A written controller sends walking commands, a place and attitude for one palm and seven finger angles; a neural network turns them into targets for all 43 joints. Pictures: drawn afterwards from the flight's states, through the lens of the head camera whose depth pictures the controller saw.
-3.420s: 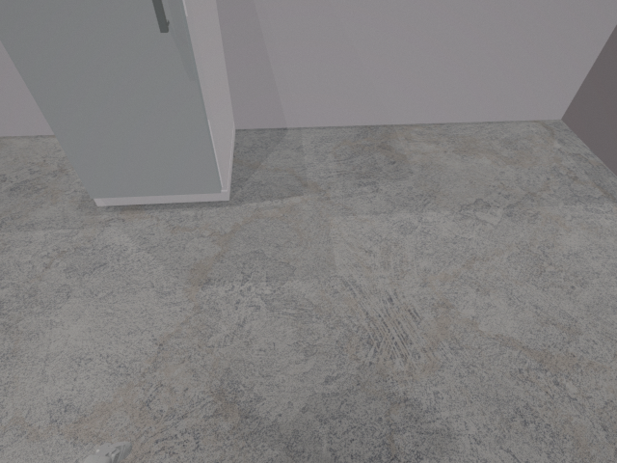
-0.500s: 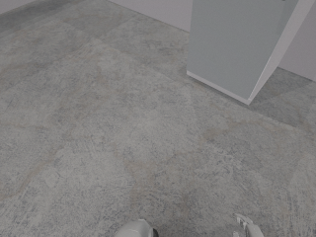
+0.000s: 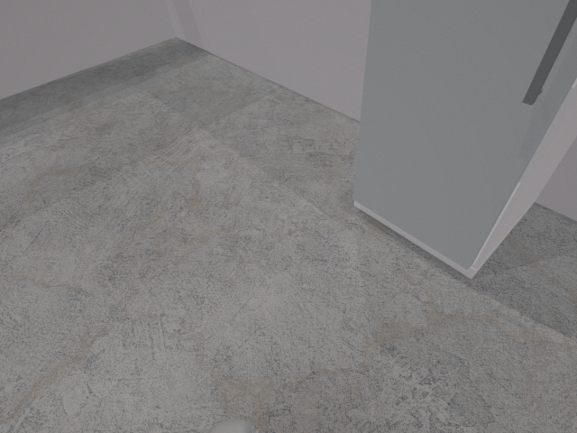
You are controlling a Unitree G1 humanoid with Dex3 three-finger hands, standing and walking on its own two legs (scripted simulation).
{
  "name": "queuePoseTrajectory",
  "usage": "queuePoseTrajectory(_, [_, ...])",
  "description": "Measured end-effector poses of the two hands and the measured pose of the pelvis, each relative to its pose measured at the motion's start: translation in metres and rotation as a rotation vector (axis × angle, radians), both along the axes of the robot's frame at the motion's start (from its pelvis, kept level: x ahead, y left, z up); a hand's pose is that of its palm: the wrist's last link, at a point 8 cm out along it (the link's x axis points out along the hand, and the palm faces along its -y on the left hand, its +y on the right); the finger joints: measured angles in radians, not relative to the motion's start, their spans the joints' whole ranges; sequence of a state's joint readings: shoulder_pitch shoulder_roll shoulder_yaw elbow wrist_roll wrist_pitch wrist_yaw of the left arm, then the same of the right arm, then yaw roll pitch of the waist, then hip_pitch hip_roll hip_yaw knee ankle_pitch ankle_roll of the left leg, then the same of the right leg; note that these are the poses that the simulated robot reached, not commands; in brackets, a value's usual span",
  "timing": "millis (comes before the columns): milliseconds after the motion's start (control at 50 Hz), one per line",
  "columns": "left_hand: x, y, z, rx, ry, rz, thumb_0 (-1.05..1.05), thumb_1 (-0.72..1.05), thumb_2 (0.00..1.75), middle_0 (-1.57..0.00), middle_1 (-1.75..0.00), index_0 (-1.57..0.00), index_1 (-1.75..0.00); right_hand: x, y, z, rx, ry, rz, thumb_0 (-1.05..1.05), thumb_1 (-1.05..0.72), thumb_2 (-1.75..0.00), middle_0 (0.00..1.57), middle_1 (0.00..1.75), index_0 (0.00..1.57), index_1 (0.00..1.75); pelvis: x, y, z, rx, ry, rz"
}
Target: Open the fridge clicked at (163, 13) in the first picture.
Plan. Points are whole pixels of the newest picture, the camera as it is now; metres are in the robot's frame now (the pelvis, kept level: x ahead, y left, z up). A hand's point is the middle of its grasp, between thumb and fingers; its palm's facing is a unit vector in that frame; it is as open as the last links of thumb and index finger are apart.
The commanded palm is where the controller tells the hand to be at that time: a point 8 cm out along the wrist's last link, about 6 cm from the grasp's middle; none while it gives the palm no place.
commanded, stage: walk to a spot facing it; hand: right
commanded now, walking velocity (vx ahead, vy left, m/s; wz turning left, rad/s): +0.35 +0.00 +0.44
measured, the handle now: out of the picture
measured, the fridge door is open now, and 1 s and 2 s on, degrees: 0 0 0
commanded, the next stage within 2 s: turn to face it in 0.62 s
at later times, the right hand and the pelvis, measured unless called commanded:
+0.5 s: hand (358, 330) +0.35 -0.11 -0.19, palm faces -0.19 +0.96 -0.20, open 7.3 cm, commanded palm none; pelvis +0.22 +0.06 -0.03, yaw +12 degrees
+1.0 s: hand (375, 291) +0.44 -0.15 -0.20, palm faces -0.14 +0.98 -0.16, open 7.4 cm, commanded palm none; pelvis +0.40 +0.02 -0.01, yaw +13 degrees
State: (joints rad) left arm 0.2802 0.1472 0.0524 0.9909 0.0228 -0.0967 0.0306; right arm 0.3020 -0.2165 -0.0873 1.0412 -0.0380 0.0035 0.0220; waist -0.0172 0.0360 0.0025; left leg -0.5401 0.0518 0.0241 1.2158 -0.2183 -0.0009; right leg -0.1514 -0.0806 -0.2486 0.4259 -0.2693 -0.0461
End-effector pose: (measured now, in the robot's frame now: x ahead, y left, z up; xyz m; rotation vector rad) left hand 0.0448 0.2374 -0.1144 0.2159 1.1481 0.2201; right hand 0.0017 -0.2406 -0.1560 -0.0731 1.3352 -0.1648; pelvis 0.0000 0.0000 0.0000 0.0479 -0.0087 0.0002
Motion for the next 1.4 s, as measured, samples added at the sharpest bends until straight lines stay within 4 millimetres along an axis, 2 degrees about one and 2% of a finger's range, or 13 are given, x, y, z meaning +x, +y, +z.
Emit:
queuePoseTrajectory(160, [-0.051,-0.018,-0.011,-0.046,0.267,0.167,-0.01,0.93,0.9,-0.2,-0.3,-0.2,-0.3,0.107,0.013,-0.002,0.033,-0.012,0.108,0.01,-0.91,-0.9,0.2,0.3,0.2,0.3,0.063,-0.002,-0.002,-0.013,0.003,0.073])
queuePoseTrajectory(280, [-0.074,-0.041,-0.02,-0.139,0.444,0.302,0.0,0.92,0.9,-0.2,-0.3,-0.2,-0.3,0.221,0.044,-0.006,0.028,-0.07,0.245,0.01,-0.92,-0.9,0.2,0.3,0.2,0.3,0.118,0.012,-0.013,-0.022,0.001,0.125])
queuePoseTrajectory(360, [-0.065,-0.044,-0.033,-0.207,0.544,0.361,0.0,0.91,0.9,-0.2,-0.3,-0.2,-0.3,0.302,0.071,-0.01,0.006,-0.176,0.308,0.01,-0.91,-0.9,0.2,0.3,0.2,0.3,0.162,0.033,-0.029,-0.025,-0.006,0.155])
queuePoseTrajectory(420, [-0.029,-0.029,-0.048,-0.228,0.536,0.374,0.01,0.91,0.9,-0.21,-0.3,-0.2,-0.3,0.337,0.082,-0.011,-0.02,-0.24,0.296,0.01,-0.91,-0.9,0.2,0.3,0.2,0.3,0.189,0.049,-0.038,-0.037,-0.017,0.174])
queuePoseTrajectory(560, [0.145,0.032,-0.047,-0.156,0.157,0.313,0.01,0.91,0.9,-0.2,-0.3,-0.2,-0.3,0.354,0.082,0.008,-0.071,-0.134,0.307,0.0,-0.93,-0.9,0.2,0.3,0.2,0.3,0.243,0.059,-0.016,-0.036,-0.01,0.223])
queuePoseTrajectory(660, [0.245,0.066,-0.03,-0.089,-0.011,0.26,0.01,0.95,0.9,-0.2,-0.3,-0.2,-0.3,0.362,0.073,0.014,-0.07,-0.066,0.3,0.0,-0.93,-0.9,0.2,0.3,0.2,0.3,0.282,0.056,-0.008,-0.035,-0.001,0.25])
queuePoseTrajectory(760, [0.326,0.071,-0.017,-0.053,-0.083,0.195,0.01,0.94,0.9,-0.2,-0.3,-0.2,-0.3,0.372,0.064,0.006,-0.043,0.005,0.265,0.01,-0.92,-0.9,0.2,0.3,0.2,0.3,0.325,0.047,-0.01,-0.022,-0.003,0.268])
queuePoseTrajectory(860, [0.389,0.054,-0.019,-0.021,-0.108,0.145,0.0,0.92,0.9,-0.2,-0.3,-0.2,-0.3,0.388,0.049,-0.018,-0.017,0.088,0.227,0.01,-0.91,-0.9,0.2,0.3,0.2,0.3,0.373,0.033,-0.022,-0.007,-0.018,0.254])
queuePoseTrajectory(920, [0.4,0.036,-0.019,-0.031,-0.084,0.14,0.0,0.92,0.9,-0.2,-0.3,-0.2,-0.3,0.407,0.043,-0.021,-0.016,0.102,0.227,0.01,-0.91,-0.9,0.2,0.3,0.2,0.3,0.389,0.026,-0.021,-0.013,-0.033,0.254])
queuePoseTrajectory(980, [0.394,0.019,-0.02,-0.056,-0.023,0.154,0.0,0.92,0.9,-0.2,-0.3,-0.2,-0.3,0.435,0.04,-0.015,-0.013,0.067,0.22,0.01,-0.91,-0.9,0.2,0.3,0.2,0.3,0.4,0.021,-0.014,-0.007,-0.03,0.228])
queuePoseTrajectory(1180, [0.371,0.03,-0.019,-0.052,0.112,0.172,-0.01,0.94,0.9,-0.21,-0.3,-0.21,-0.3,0.516,0.036,0.009,-0.051,-0.127,0.182,0.01,-0.91,-0.9,0.2,0.3,0.2,0.3,0.413,0.022,-0.006,-0.018,0.008,0.13])
queuePoseTrajectory(1300, [0.361,0.046,-0.028,-0.074,0.151,0.155,0.0,0.92,0.9,-0.21,-0.3,-0.21,-0.3,0.539,0.044,0.023,-0.095,-0.213,0.161,0.01,-0.91,-0.9,0.2,0.3,0.2,0.3,0.41,0.039,-0.008,-0.024,0.013,0.061])
queuePoseTrajectory(1400, [0.363,0.071,-0.044,-0.101,0.166,0.112,0.0,0.91,0.9,-0.21,-0.3,-0.21,-0.3,0.535,0.06,0.035,-0.137,-0.281,0.122,0.01,-0.91,-0.9,0.2,0.3,0.2,0.3,0.404,0.062,-0.015,-0.045,0.015,-0.005])
